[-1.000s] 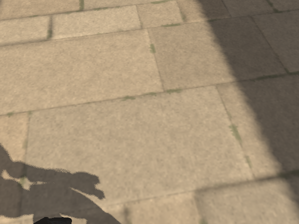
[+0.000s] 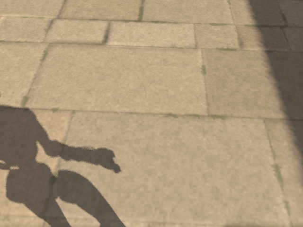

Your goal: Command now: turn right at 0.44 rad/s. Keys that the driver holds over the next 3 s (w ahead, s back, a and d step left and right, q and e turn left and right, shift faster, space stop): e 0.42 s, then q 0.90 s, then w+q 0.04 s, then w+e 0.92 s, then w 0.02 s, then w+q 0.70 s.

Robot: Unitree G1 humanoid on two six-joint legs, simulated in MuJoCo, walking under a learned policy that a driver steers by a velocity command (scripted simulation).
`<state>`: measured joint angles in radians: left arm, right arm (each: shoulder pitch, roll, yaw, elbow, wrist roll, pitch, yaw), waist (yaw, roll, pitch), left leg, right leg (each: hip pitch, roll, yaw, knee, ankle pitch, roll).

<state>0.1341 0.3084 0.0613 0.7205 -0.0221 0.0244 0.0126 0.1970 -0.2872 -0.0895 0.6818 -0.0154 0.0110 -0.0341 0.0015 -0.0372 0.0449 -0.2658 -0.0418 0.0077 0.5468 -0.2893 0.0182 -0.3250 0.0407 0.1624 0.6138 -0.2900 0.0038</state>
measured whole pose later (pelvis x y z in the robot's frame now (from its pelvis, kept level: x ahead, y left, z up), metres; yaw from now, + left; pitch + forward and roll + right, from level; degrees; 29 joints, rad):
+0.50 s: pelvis -0.01 -0.06 +0.01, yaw -16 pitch +2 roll +2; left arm 0.19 0.29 0.05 0.65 0.00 0.02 0.02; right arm 0.13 -0.32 -0.09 0.68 0.00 0.02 -0.05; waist 0.01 0.03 0.05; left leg -0.55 0.01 -0.04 1.08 -0.36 -0.09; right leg -0.29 0.05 0.06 0.47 -0.22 -0.06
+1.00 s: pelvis +0.00 -0.05 +0.00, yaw -5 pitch +2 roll -1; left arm 0.19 0.29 0.08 0.67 0.02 0.01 0.02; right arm 0.18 -0.31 -0.08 0.63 0.01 0.04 -0.02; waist 0.01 0.02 0.04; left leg -0.47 -0.01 -0.09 0.94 -0.50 -0.04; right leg -0.29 0.01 -0.13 0.59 -0.33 -0.06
